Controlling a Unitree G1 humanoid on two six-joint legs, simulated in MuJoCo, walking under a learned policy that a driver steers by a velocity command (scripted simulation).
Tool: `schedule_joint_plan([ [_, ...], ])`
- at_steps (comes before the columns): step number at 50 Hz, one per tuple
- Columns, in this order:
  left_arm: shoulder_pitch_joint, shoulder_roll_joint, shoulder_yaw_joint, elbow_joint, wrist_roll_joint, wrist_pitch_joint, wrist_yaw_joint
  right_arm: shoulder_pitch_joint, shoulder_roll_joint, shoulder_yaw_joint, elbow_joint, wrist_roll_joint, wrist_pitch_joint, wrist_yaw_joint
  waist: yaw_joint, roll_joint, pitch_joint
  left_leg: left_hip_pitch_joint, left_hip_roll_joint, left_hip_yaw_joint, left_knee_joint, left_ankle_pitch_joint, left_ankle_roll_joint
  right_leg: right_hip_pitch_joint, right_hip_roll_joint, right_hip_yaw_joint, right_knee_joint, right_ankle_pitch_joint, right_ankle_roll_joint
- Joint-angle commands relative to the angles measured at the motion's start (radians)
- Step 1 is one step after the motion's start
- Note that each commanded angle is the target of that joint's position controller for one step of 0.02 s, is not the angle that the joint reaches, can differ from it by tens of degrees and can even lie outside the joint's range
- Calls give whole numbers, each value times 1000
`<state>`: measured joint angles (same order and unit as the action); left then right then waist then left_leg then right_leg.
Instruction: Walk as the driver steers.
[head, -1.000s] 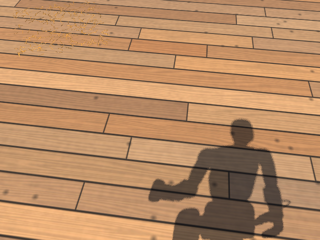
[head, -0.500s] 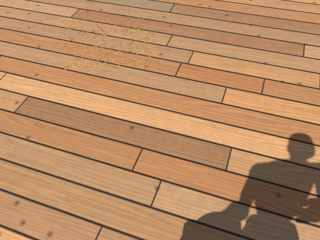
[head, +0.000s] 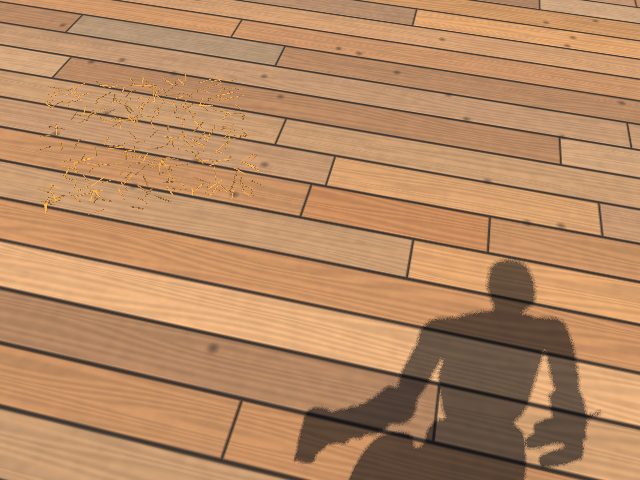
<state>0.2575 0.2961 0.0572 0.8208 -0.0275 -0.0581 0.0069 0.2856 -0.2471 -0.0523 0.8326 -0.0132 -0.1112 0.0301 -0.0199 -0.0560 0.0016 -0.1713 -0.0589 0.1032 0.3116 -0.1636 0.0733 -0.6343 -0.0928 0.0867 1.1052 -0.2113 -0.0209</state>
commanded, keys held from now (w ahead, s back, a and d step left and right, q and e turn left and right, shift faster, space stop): w+e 0.48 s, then w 0.04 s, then w+q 0.46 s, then w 0.02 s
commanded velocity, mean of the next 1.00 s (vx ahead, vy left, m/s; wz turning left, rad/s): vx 0.50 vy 0.00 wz -0.18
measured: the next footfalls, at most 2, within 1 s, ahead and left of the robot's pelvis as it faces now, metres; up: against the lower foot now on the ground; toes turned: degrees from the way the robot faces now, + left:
right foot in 0.36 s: +0.33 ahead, -0.16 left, +0.00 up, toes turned -14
left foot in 0.90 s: +0.68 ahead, -0.04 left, +0.00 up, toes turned -11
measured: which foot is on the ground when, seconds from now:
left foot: down 0.00-0.36, up 0.38-0.88, down 0.90-1.00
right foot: up 0.00-0.34, down 0.36-0.92, up 0.94-1.00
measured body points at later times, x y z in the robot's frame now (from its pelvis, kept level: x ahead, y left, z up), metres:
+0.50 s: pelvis +0.26 -0.08 -0.01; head +0.30 -0.10 +0.44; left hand +0.46 +0.14 -0.11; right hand +0.30 -0.38 -0.12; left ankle +0.23 +0.09 -0.65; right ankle +0.29 -0.15 -0.74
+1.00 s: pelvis +0.56 -0.09 -0.02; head +0.59 -0.09 +0.43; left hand +0.69 +0.16 -0.14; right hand +0.66 -0.38 -0.11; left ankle +0.64 -0.03 -0.75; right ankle +0.39 -0.19 -0.65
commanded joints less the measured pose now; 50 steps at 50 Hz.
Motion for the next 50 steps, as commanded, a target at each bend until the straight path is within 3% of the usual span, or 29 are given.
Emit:
schedule_joint_plan([
  [1,38,37,17,-48,4,5,3,-34,-121,-30,-37,-5,-22,-14,30,106,19,26,293,-150,-183,272,135,-94,-27,70,-50,137,13],
  [6,-101,12,8,-96,10,-4,-23,-10,-146,-30,-7,1,-9,-33,-18,94,53,88,277,-25,-192,294,90,-89,-9,-5,-304,331,3],
  [9,-201,-5,-2,-151,9,-5,-43,50,-163,-34,24,8,9,-39,-61,83,87,202,315,3,-164,325,87,-145,-8,-47,-393,302,-13],
  [12,-263,-6,-4,-208,6,-4,-66,74,-178,-39,39,18,35,-43,-70,89,99,300,348,30,-99,420,78,-170,7,-103,-441,190,-36],
  [15,-199,30,16,-229,5,2,-77,37,-219,-49,23,24,54,-55,-4,150,22,308,345,82,76,861,46,23,92,-197,-455,42,-89],
  [16,-103,62,34,-213,3,5,-75,25,-232,-53,18,24,61,-61,53,166,-35,288,335,95,215,984,34,154,134,-217,-465,11,-115],
  [17,55,117,65,-176,3,7,-64,3,-232,-52,10,30,64,-64,142,143,-117,195,297,115,426,938,4,393,168,-204,-551,82,-155],
  [18,199,211,98,-148,7,17,-39,17,-196,-37,-16,14,51,-63,191,11,-212,-70,241,114,744,557,-37,707,17,43,-583,111,-221],
  [19,136,288,103,-180,7,8,-34,98,-55,8,-67,0,13,-41,66,-221,-315,-514,1,-15,1121,-371,-94,1030,-242,653,-712,36,-436],
  [20,179,198,79,-180,16,2,-36,-3,-155,-12,-82,28,-34,-19,148,-94,-386,-616,43,-226,1170,-368,-66,1050,-251,713,-799,-10,-421],
  [21,145,147,64,-178,22,-6,-35,-86,-172,-17,-116,60,-49,-13,138,-48,-244,-655,88,-215,1120,-293,-43,938,-211,544,-795,44,-364],
  [22,76,121,56,-184,16,-11,-38,-97,-153,-12,-118,46,-51,-18,79,64,-138,-616,132,-205,1007,-224,-42,765,-159,413,-803,149,-322],
  [23,13,86,45,-200,15,-12,-36,-96,-163,-21,-107,22,-41,-26,44,75,-98,-552,164,-196,916,-191,-51,648,-121,328,-816,232,-293],
  [24,-19,77,39,-217,23,-12,-33,-74,-163,-26,-106,14,-25,-26,13,58,-71,-491,178,-197,878,-168,-61,557,-93,289,-842,274,-286],
  [27,-18,91,39,-205,23,-23,-23,-38,-123,-22,-97,2,9,-27,-13,42,-55,-445,184,-158,764,-90,-110,447,-74,189,-886,406,-290],
  [29,12,101,39,-181,25,-26,-14,-94,-101,-12,-109,3,17,-29,11,16,-29,-469,190,-141,647,29,-127,432,-57,116,-905,443,-267],
  [32,45,106,36,-154,24,-27,-10,-186,-89,-3,-123,15,14,-23,59,-8,-10,-453,177,-125,447,235,-108,452,-27,36,-913,376,-210],
  [35,77,124,37,-123,26,-34,-13,-261,-90,2,-145,30,10,-10,99,-11,20,-453,157,-116,332,330,-82,511,-63,27,-930,270,-193],
  [39,102,132,42,-79,25,-25,-10,-320,-100,1,-186,37,6,17,114,-1,60,-565,137,-130,271,213,-33,694,-136,17,-888,335,-181],
  [42,69,151,49,-76,23,-9,3,-275,-113,-6,-195,34,6,34,73,-20,24,-491,90,-93,251,79,11,754,-149,-31,-787,616,-144],
  [43,53,163,51,-82,24,-4,8,-218,-133,-17,-185,30,9,33,41,-35,-27,-391,52,-57,256,44,28,752,-136,-53,-709,797,-129],
  [44,32,165,50,-88,23,5,13,-99,-164,-37,-157,27,13,28,-26,-22,-97,-221,7,-23,224,66,53,720,-100,-96,-551,927,-105],
  [45,29,150,41,-102,27,4,22,50,-218,-61,-129,25,17,18,-95,17,-183,38,51,-116,219,133,99,562,-62,-128,-320,819,-66],
  [46,126,66,11,-142,43,-19,13,151,-326,-88,-131,17,18,9,-68,236,-317,431,308,-584,197,73,274,151,94,-153,93,301,13],
  [47,121,50,-4,-133,45,-48,-2,175,-269,-71,-119,35,18,11,-74,302,-403,575,390,-916,35,-42,338,-64,185,-5,248,-334,24],
  [48,44,112,9,-157,9,-71,-20,142,-216,-56,-128,34,24,5,-94,226,-285,506,364,-809,10,-150,282,-166,116,54,292,-289,5],
  [49,-28,116,6,-179,-1,-83,-24,78,-194,-50,-147,31,30,1,-78,132,-172,356,329,-684,-4,-128,246,-171,70,31,233,-208,-6],
  [50,-53,113,8,-181,17,-84,-20,16,-172,-41,-160,25,35,0,-39,53,-90,200,300,-589,-25,-39,221,-134,30,10,136,-155,-3],
])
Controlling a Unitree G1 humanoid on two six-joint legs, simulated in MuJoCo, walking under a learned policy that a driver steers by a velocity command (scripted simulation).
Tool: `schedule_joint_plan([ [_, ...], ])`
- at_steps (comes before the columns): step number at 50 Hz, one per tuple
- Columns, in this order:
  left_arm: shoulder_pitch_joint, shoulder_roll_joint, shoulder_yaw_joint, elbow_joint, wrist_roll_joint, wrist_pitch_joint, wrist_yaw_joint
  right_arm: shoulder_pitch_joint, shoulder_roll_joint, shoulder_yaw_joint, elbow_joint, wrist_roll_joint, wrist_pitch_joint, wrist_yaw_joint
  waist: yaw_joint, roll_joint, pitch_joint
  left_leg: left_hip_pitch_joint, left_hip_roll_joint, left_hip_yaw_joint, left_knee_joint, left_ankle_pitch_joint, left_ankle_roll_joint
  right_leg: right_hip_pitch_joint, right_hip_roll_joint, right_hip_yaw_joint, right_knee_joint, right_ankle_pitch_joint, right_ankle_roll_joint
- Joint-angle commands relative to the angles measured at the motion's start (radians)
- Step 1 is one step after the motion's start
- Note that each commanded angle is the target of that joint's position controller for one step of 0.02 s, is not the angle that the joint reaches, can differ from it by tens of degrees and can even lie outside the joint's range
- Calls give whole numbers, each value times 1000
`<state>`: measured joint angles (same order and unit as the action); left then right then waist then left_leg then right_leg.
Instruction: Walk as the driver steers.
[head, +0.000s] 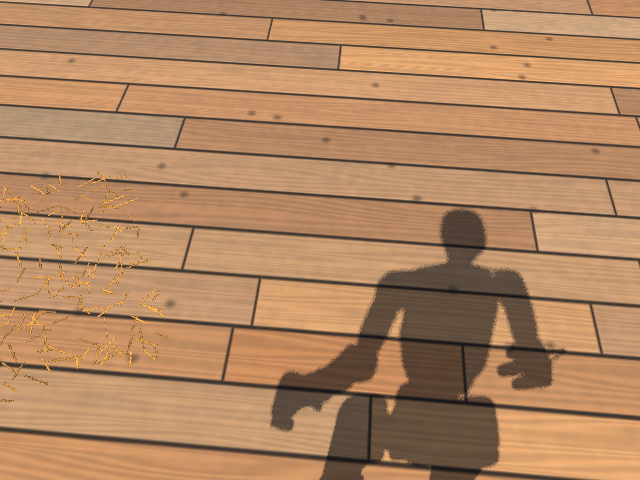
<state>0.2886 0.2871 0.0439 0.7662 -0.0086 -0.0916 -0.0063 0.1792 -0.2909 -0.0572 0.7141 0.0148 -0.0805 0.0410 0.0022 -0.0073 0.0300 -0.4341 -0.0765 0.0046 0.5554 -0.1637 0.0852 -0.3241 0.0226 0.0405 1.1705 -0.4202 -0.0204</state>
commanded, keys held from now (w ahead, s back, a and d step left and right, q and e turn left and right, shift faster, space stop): w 0.78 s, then w+e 0.22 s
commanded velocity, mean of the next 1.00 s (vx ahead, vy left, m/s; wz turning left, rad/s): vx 0.50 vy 0.00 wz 0.05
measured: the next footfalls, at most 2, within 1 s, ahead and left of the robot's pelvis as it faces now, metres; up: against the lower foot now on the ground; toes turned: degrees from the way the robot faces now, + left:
right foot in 0.42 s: +0.42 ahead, -0.13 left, +0.00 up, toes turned +5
left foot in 0.94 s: +0.68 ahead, +0.14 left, +0.00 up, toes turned +3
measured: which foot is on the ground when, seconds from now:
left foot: down 0.00-0.42, up 0.44-0.92, down 0.94-1.00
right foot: up 0.00-0.40, down 0.42-0.96, up 0.98-1.00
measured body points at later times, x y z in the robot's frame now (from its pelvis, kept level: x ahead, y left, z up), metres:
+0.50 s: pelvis +0.29 -0.04 +0.00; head +0.32 -0.04 +0.45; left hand +0.47 +0.22 -0.07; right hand +0.34 -0.32 -0.13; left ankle +0.12 +0.07 -0.66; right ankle +0.38 -0.13 -0.73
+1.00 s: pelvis +0.55 +0.02 +0.00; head +0.58 +0.04 +0.45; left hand +0.54 +0.31 -0.14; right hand +0.77 -0.21 -0.07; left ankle +0.64 +0.14 -0.73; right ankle +0.40 -0.12 -0.68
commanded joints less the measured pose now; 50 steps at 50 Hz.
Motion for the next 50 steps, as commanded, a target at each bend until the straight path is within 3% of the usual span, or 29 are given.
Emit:
schedule_joint_plan([
  [1,-75,128,30,-122,14,-41,-2,84,-99,-23,-56,-11,4,-13,-27,6,-88,358,287,-424,-295,65,196,-374,-117,50,1,92,4],
  [3,-24,104,29,-112,21,-18,3,59,-94,-19,-60,-16,1,-15,9,59,-77,250,255,-354,-330,198,202,-299,-132,28,-61,120,30],
  [5,-30,83,23,-114,23,-2,13,78,-118,-24,-42,-14,-8,-21,11,69,-65,205,238,-274,-352,298,205,-299,-136,9,-131,189,56],
  [10,-191,44,9,-145,16,-7,11,141,-133,-24,2,0,-3,-37,-56,72,-35,228,184,-166,-357,275,137,-284,-110,-11,-462,501,63],
  [13,-279,41,7,-166,4,-17,-5,192,-144,-25,29,3,3,-38,-98,77,-10,290,218,-196,-345,199,131,-277,-86,-18,-579,560,50],
  [16,-334,53,11,-193,2,-28,-23,226,-149,-27,51,3,17,-42,-109,77,8,422,271,-244,-285,246,127,-334,-72,-13,-645,468,19],
  [18,-312,65,16,-195,2,-34,-31,225,-159,-32,59,2,26,-47,-86,93,1,475,295,-263,-241,327,110,-299,-59,-18,-678,387,-9],
  [19,-269,79,22,-187,2,-36,-31,211,-166,-34,58,2,30,-49,-57,106,-19,480,290,-256,-197,440,98,-227,-40,-34,-692,351,-26],
  [20,-172,102,36,-161,4,-38,-27,188,-165,-33,53,2,33,-50,1,105,-77,465,254,-224,-97,600,79,-79,-11,-63,-727,370,-53],
  [21,-21,148,54,-128,12,-38,-20,173,-139,-21,40,-7,32,-49,72,85,-197,371,205,-182,87,604,49,174,-69,-17,-693,435,-103],
  [22,134,234,75,-110,30,-36,-12,230,-69,3,11,-19,19,-47,97,-77,-363,57,86,-116,436,284,-9,567,-291,290,-663,453,-223],
  [23,193,225,76,-76,13,-26,-20,317,-30,18,27,-9,1,-40,79,-294,-449,-208,-15,-131,668,-413,-46,745,-429,644,-774,283,-323],
  [24,168,146,54,-81,-4,-19,-16,231,-124,-2,21,10,-8,-33,107,-179,-330,-319,49,-174,752,-395,-42,671,-396,613,-820,119,-278],
  [25,90,125,44,-90,-4,-11,-11,135,-142,-8,-6,17,-13,-29,94,-105,-189,-350,99,-128,736,-297,-42,520,-361,478,-851,135,-240],
  [26,29,114,37,-96,5,-6,-12,85,-131,-7,-18,5,-14,-29,68,-38,-108,-325,137,-97,679,-221,-47,380,-320,391,-887,215,-225],
  [27,-9,95,30,-101,13,-6,-16,78,-121,-12,-17,-6,-11,-30,38,-32,-61,-286,164,-90,626,-175,-54,283,-283,328,-921,297,-218],
  [29,-35,85,26,-95,13,-14,-21,131,-85,-9,-4,-4,5,-32,-6,-79,-59,-204,186,-80,572,-135,-71,189,-248,253,-973,375,-224],
  [31,-34,102,31,-79,7,-23,-21,123,-65,-5,-5,-9,16,-37,-19,-79,-45,-207,195,-65,509,-91,-91,148,-237,185,-1006,452,-235],
  [34,-7,126,39,-52,5,-17,-11,26,-46,2,-31,-16,13,-39,4,-56,-21,-238,203,-55,335,68,-107,155,-217,109,-1028,512,-222],
  [38,53,148,43,-14,-7,-4,-3,-109,-24,10,-60,-8,-2,-25,58,-54,0,-175,166,-24,99,243,-102,176,-194,44,-1023,478,-187],
  [40,96,154,45,11,-13,5,-2,-170,-30,9,-83,-2,-7,-16,81,-53,16,-169,153,-26,42,243,-96,215,-218,69,-1002,454,-186],
  [42,112,159,48,28,-18,17,2,-204,-43,4,-104,0,-16,-6,75,-58,28,-169,140,-41,-11,192,-81,267,-246,108,-962,456,-177],
  [44,102,175,55,34,-19,28,10,-174,-69,-6,-102,-2,-26,-1,44,-72,14,-106,126,-45,-53,126,-63,298,-264,145,-909,480,-159],
  [45,85,181,57,34,-19,33,12,-123,-83,-14,-89,-4,-30,-3,8,-79,-10,-19,109,-28,-79,105,-51,292,-256,146,-855,541,-145],
  [46,77,164,50,33,-15,36,13,-10,-118,-34,-56,-8,-32,-10,-49,-65,-80,155,93,-9,-104,104,-28,260,-207,117,-731,638,-121],
  [47,68,112,29,15,0,33,12,156,-177,-55,-28,-23,-33,-21,-120,-17,-220,432,205,-102,-54,144,24,121,-147,74,-488,535,-83],
  [48,184,8,-2,-8,0,16,11,260,-271,-80,-12,-38,-22,-29,-104,223,-379,823,462,-488,-85,23,162,-266,1,-24,-105,138,-4],
  [49,182,55,6,5,-16,2,8,290,-202,-63,-7,-28,-15,-28,-123,278,-428,822,503,-704,-204,-123,195,-391,5,87,55,-169,1],
  [50,105,134,32,-11,-37,2,7,230,-147,-44,-7,-19,-13,-30,-120,191,-269,701,475,-571,-230,-199,151,-465,-46,100,123,-107,-3],
])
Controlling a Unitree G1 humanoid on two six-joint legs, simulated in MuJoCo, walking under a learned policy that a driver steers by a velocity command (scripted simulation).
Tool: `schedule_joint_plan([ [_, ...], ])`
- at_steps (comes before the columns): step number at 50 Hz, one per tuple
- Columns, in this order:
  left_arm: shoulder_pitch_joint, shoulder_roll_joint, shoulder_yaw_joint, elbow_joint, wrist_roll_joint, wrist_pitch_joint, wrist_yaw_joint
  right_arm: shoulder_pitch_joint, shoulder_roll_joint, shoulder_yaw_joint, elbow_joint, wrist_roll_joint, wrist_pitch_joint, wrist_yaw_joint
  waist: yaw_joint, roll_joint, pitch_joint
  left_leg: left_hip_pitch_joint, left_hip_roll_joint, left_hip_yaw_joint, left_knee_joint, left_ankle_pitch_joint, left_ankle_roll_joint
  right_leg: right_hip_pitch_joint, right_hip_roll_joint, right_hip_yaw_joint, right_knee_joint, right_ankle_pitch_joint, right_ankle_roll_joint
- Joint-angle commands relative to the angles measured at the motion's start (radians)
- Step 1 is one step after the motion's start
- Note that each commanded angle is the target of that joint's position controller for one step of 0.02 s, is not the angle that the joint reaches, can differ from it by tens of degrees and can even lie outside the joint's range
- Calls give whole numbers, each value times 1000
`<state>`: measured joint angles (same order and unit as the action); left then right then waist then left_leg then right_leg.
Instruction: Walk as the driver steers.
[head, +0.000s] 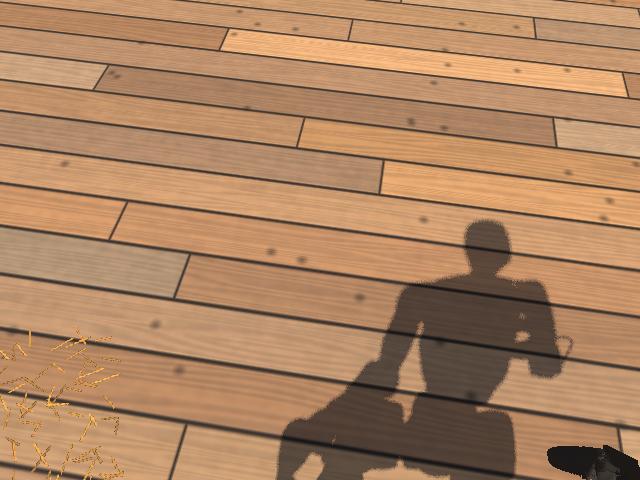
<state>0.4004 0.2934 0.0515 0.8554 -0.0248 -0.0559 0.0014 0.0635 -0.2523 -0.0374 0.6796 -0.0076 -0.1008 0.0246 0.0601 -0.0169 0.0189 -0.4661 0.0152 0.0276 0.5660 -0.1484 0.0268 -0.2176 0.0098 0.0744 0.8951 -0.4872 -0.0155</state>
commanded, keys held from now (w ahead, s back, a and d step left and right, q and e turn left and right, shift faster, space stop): w+e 0.50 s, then w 0.08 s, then w+q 0.26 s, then q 0.16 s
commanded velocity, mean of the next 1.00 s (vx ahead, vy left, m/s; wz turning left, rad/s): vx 0.48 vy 0.00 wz -0.23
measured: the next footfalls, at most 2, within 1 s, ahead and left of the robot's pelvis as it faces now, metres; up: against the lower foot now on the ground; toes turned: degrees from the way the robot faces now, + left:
right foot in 0.46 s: +0.36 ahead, -0.18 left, +0.00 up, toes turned -19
left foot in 1.00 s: +0.73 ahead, -0.07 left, +0.00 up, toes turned -11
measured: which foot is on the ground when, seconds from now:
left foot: down 0.00-0.48, up 0.50-0.98, down 1.00-1.00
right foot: up 0.00-0.44, down 0.46-1.00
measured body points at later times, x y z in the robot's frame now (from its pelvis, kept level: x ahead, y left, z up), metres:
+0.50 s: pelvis +0.25 -0.06 -0.01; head +0.28 -0.08 +0.44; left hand +0.51 +0.13 -0.09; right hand +0.21 -0.36 -0.14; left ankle +0.10 +0.12 -0.69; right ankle +0.33 -0.17 -0.73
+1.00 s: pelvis +0.52 -0.12 +0.00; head +0.55 -0.13 +0.44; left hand +0.64 +0.14 -0.13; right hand +0.64 -0.40 -0.11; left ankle +0.69 -0.07 -0.72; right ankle +0.33 -0.17 -0.72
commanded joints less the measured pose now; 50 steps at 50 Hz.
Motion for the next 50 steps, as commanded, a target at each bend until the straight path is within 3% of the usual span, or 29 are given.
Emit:
schedule_joint_plan([
  [1,-67,126,26,-114,-17,-30,1,279,-155,-53,22,6,8,-15,-154,149,-167,598,347,-472,-268,-195,180,-567,-78,37,384,43,-9],
  [2,-96,116,29,-120,-7,-22,3,214,-123,-44,25,5,7,-12,-123,127,-93,473,308,-380,-310,-142,167,-535,-106,26,337,107,-6],
  [3,-83,103,34,-115,-3,-7,4,172,-99,-37,27,0,0,-10,-89,148,-55,381,276,-298,-350,-86,154,-481,-133,32,298,154,-4],
  [5,-58,61,31,-108,-6,18,3,133,-98,-42,39,-5,-13,-9,-56,146,-26,290,258,-192,-406,12,157,-419,-143,24,278,207,7],
  [7,-83,49,33,-124,0,32,6,132,-119,-52,58,-8,-23,-13,-46,111,-5,282,262,-114,-431,103,167,-450,-148,35,240,275,18],
  [9,-123,43,33,-141,4,34,3,150,-133,-59,78,-10,-22,-21,-53,87,6,315,259,-45,-436,166,167,-489,-148,40,156,363,25],
  [13,-246,17,21,-178,5,23,-25,174,-166,-68,101,-3,-8,-34,-95,69,36,355,241,79,-440,191,140,-457,-134,-28,-79,526,13],
  [16,-337,14,16,-219,5,24,-43,217,-193,-78,125,11,9,-37,-128,60,69,437,271,114,-428,190,131,-469,-127,-66,-183,507,-8],
  [19,-370,34,23,-254,6,28,-55,229,-217,-89,143,29,30,-37,-121,70,76,534,297,144,-357,318,107,-458,-102,-109,-237,393,-47],
  [21,-308,69,43,-255,8,33,-56,209,-246,-98,140,38,43,-41,-69,104,14,559,290,177,-205,656,84,-327,-35,-171,-245,289,-88],
  [22,-190,102,64,-227,6,35,-53,191,-251,-98,137,43,52,-42,3,97,-51,534,263,206,-36,775,63,-169,16,-202,-285,295,-117],
  [23,-17,168,101,-177,3,39,-39,196,-226,-87,133,39,53,-45,84,61,-143,406,216,226,205,705,25,103,55,-181,-336,350,-155],
  [24,70,280,130,-159,-4,46,-17,230,-129,-56,97,-4,43,-43,68,-156,-208,52,123,228,565,111,-35,397,-166,196,-377,341,-254],
  [25,24,316,121,-201,0,25,-26,255,-72,-28,53,-2,5,-33,0,-257,-361,-234,-61,-4,811,-464,-65,587,-347,751,-564,144,-429],
  [26,19,211,90,-201,5,9,-35,146,-165,-49,44,41,-22,-20,61,-106,-318,-340,2,-116,845,-396,-42,566,-343,678,-623,139,-367],
  [27,-8,165,76,-189,9,-2,-36,117,-167,-47,39,57,-36,-14,40,-88,-202,-358,46,-96,787,-307,-15,447,-312,519,-612,206,-323],
  [28,-80,134,65,-195,9,-5,-34,116,-155,-46,56,37,-40,-22,-5,-8,-134,-300,95,-92,700,-228,-10,301,-266,396,-606,308,-281],
  [29,-139,94,51,-206,17,-7,-31,123,-164,-53,69,18,-32,-27,-38,-20,-96,-232,125,-92,626,-181,-13,191,-232,309,-619,422,-259],
  [30,-168,77,42,-215,29,-9,-27,154,-161,-55,85,17,-17,-22,-65,-44,-91,-170,142,-94,605,-147,-16,125,-216,261,-643,485,-252],
  [32,-166,89,43,-203,29,-22,-22,188,-135,-52,108,17,10,-19,-79,-37,-87,-139,144,-76,560,-100,-34,75,-208,183,-682,598,-257],
  [35,-128,108,46,-166,32,-35,-10,116,-113,-43,93,17,29,-23,-58,-26,-31,-219,148,-76,434,41,-57,75,-201,85,-729,641,-238],
  [39,-116,111,41,-133,37,-39,-1,36,-94,-34,78,27,23,-9,-19,-38,12,-214,113,-67,204,269,-45,102,-176,-33,-767,559,-181],
  [42,-90,121,44,-98,35,-40,1,-31,-84,-26,53,33,19,4,13,-32,54,-221,83,-59,91,313,-27,165,-207,-79,-786,545,-171],
  [45,-96,119,44,-75,32,-19,11,-58,-76,-23,25,18,12,27,15,-27,66,-202,45,-23,3,271,-3,241,-222,-136,-690,788,-146],
  [48,-138,156,54,-85,20,9,36,48,-131,-47,23,9,10,46,-49,-86,-30,-75,-33,42,-6,122,36,314,-224,-154,-478,1174,-101],
  [49,-160,159,54,-93,19,19,44,166,-165,-65,50,9,11,44,-108,-81,-90,57,-72,59,-38,125,55,295,-200,-171,-321,1223,-74],
  [50,-163,150,48,-102,20,21,48,270,-211,-86,67,7,11,30,-166,-32,-148,243,-63,12,-114,292,89,194,-146,-198,-97,1093,-24],
])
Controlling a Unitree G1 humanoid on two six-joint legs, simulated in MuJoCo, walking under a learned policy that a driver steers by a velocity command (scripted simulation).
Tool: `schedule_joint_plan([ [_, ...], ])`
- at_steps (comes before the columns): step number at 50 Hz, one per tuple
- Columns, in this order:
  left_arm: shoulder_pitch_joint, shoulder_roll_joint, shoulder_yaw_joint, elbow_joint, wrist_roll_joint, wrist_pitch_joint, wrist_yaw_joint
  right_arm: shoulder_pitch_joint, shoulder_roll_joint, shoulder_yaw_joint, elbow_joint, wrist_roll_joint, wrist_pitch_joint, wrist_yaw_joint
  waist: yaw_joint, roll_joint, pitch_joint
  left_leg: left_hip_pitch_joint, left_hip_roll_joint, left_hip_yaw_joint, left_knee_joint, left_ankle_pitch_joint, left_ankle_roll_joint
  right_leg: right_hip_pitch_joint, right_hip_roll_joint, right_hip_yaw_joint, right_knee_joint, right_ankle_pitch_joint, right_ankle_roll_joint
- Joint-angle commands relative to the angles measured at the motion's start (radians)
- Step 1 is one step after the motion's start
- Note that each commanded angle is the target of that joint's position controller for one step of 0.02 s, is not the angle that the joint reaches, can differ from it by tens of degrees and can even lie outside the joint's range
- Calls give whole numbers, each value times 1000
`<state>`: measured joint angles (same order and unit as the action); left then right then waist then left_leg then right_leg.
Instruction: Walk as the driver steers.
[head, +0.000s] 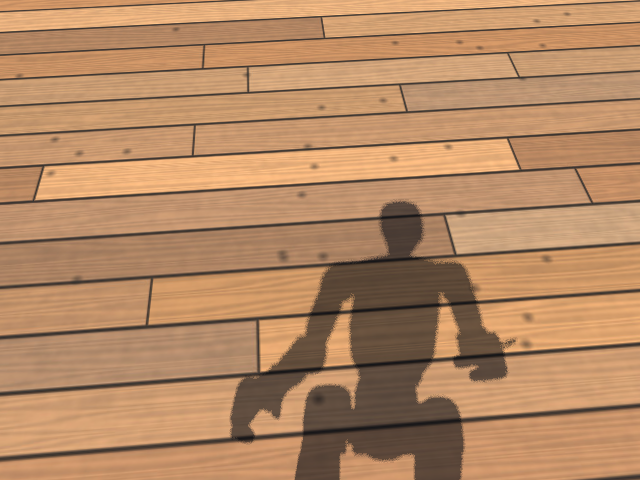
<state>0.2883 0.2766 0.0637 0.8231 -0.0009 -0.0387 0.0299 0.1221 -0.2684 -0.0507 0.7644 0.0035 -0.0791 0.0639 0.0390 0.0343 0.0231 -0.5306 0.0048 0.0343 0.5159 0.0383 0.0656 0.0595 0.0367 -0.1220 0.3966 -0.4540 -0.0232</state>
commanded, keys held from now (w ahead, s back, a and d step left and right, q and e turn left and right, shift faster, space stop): q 0.22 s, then no key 0.10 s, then w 0.40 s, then no key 0.28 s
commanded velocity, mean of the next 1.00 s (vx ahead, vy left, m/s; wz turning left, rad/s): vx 0.23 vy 0.00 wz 0.23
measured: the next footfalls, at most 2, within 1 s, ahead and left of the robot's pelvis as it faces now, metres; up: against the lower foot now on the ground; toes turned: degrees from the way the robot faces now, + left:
right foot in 0.48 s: +0.22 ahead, -0.13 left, +0.00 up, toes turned +15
left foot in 0.90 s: +0.39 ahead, +0.18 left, +0.00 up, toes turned +13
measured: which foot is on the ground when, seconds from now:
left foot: down 0.00-0.50, up 0.52-0.88, down 0.90-1.00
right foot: down 0.00-0.02, up 0.04-0.46, down 0.48-0.90, up 0.92-1.00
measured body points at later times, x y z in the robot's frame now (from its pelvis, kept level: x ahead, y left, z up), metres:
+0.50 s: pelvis +0.14 -0.02 +0.01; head +0.15 -0.02 +0.46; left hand +0.20 +0.28 -0.09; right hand +0.35 -0.24 -0.09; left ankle +0.15 +0.09 -0.72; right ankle +0.18 -0.14 -0.72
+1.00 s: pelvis +0.30 +0.05 +0.01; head +0.34 +0.07 +0.46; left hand +0.26 +0.33 -0.12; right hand +0.56 -0.13 -0.08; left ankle +0.35 +0.17 -0.72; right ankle +0.22 -0.12 -0.65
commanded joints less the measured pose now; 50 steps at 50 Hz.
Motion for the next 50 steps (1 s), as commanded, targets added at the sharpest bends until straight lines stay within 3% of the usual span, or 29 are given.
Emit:
schedule_joint_plan([
  [1,24,86,10,-96,38,-7,13,261,-281,-84,-27,-11,-4,-29,-101,144,-277,623,181,-288,38,560,156,-368,-64,-6,759,370,46],
  [2,130,37,-16,-110,31,-27,-8,234,-296,-76,-61,-23,-6,-28,-45,253,-472,896,404,-746,-25,676,391,-666,103,162,1067,-257,92],
  [3,69,142,5,-92,3,-37,-23,206,-236,-71,-88,-14,9,-29,-111,71,-504,846,344,-649,-61,490,346,-687,19,282,1101,-185,72],
  [4,-30,154,8,-127,-17,-36,-24,142,-192,-59,-105,0,20,-34,-108,25,-364,714,295,-526,-87,345,295,-730,-21,254,1044,-111,57],
  [5,-72,143,9,-127,-7,-25,-13,96,-164,-50,-109,12,31,-39,-79,-69,-230,540,245,-445,-130,254,250,-734,-59,227,960,-57,62],
  [6,-84,152,16,-134,6,-8,0,66,-152,-45,-117,12,40,-47,-55,-57,-164,401,218,-413,-165,189,233,-693,-80,223,883,-19,65],
  [8,-45,127,16,-136,10,17,7,38,-162,-48,-133,-9,51,-52,-13,20,-119,239,165,-373,-210,157,220,-596,-74,206,781,14,75],
  [11,-30,100,9,-132,18,22,22,42,-192,-61,-143,-9,57,-67,-9,43,-164,223,143,-338,-185,249,214,-579,-56,199,640,72,106],
  [13,-34,100,9,-125,15,28,25,32,-188,-59,-150,-1,70,-81,-17,48,-202,241,139,-331,-172,153,191,-575,-64,206,584,146,119],
  [16,-84,96,8,-138,7,35,22,21,-168,-49,-153,-4,90,-90,-40,78,-179,210,118,-342,-184,-93,161,-547,-70,204,492,204,122],
  [18,-111,91,5,-152,4,26,12,30,-159,-43,-147,-5,94,-90,-58,107,-160,202,115,-377,-209,-346,158,-525,-72,191,409,208,112],
  [20,-126,94,4,-160,1,6,-1,58,-157,-38,-136,-8,92,-83,-78,131,-138,214,137,-427,-213,-474,162,-495,-65,169,329,165,93],
  [23,-77,77,4,-143,-3,-31,-18,73,-138,-22,-121,-4,88,-75,-40,102,-95,171,111,-442,-166,-593,125,-332,-39,123,91,195,33],
  [24,-41,95,9,-135,4,-39,-16,75,-111,-12,-121,-6,81,-74,-24,70,-87,121,74,-423,-110,-612,89,-249,-90,178,39,178,3],
  [25,46,144,18,-121,20,-44,-12,57,-56,4,-132,-8,72,-73,-4,-66,-97,21,-10,-307,119,-605,32,-152,-255,364,-48,109,-61],
  [26,107,245,49,-85,35,-41,-21,22,-63,-1,-180,8,51,-70,-11,-313,-28,-204,-119,-113,279,-586,-4,-104,-383,674,-173,-61,-181],
  [27,116,205,46,-90,24,-48,-24,-26,-149,-24,-182,8,32,-71,26,-240,32,-303,-55,-147,410,-576,-19,-100,-422,758,-197,-131,-229],
  [28,100,167,36,-93,12,-52,-20,-24,-161,-34,-171,14,22,-63,14,-185,35,-327,-26,-160,457,-500,-21,-87,-391,692,-186,-128,-209],
  [30,83,145,28,-94,-5,-49,-15,-15,-123,-30,-151,8,20,-52,10,-172,32,-346,12,-125,473,-388,-39,-57,-333,580,-203,-60,-173],
  [33,100,120,20,-81,-3,-47,-13,-60,-68,-20,-152,8,11,-43,23,-175,21,-262,27,-62,388,-240,-63,-88,-264,410,-232,180,-150],
  [37,114,139,25,-64,-7,-36,-14,-139,-24,-5,-168,10,5,-33,49,-182,30,-93,11,-14,151,-147,-81,-154,-221,273,-223,368,-140],
  [41,139,173,34,-36,-15,-13,-14,-141,-50,-14,-173,10,-2,-20,38,-199,6,46,-20,-3,40,-115,-63,-148,-247,257,-123,630,-124],
  [44,93,154,29,-43,-22,-12,-8,32,-109,-41,-114,-10,-2,-31,-63,-154,-92,332,-33,-8,-101,53,0,-174,-189,216,68,790,-57],
  [45,96,115,14,-59,1,-20,-7,140,-172,-54,-99,-25,-1,-44,-101,-73,-202,558,99,-127,-52,358,48,-283,-137,176,242,610,-7],
  [46,215,23,-20,-61,29,-30,-9,207,-230,-60,-92,-46,14,-55,-77,189,-357,865,360,-406,7,652,214,-546,-39,141,572,43,68],
  [47,252,68,-10,-32,4,-29,-12,232,-171,-47,-64,-19,28,-50,-86,242,-446,818,410,-540,-72,519,292,-572,-28,227,720,-219,89],
  [48,189,142,11,-34,-18,-20,-12,168,-145,-37,-70,-6,35,-47,-86,153,-309,700,358,-455,-108,371,257,-630,-65,220,804,-205,94],
  [49,116,134,11,-42,-20,-10,-6,101,-116,-27,-72,-6,35,-48,-75,89,-222,604,308,-383,-128,293,219,-662,-90,202,800,-154,91],
  [50,84,117,11,-43,-8,5,3,42,-85,-13,-72,-10,32,-46,-51,44,-160,487,271,-321,-156,275,196,-635,-116,200,741,-103,96],
])
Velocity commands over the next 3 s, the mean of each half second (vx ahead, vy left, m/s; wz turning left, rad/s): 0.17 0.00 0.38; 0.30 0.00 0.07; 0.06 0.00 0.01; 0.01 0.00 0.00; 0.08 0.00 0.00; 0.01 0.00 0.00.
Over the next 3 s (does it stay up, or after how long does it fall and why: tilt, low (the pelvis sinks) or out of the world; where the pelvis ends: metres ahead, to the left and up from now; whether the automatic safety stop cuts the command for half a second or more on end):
stays up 0.40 0.04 0.02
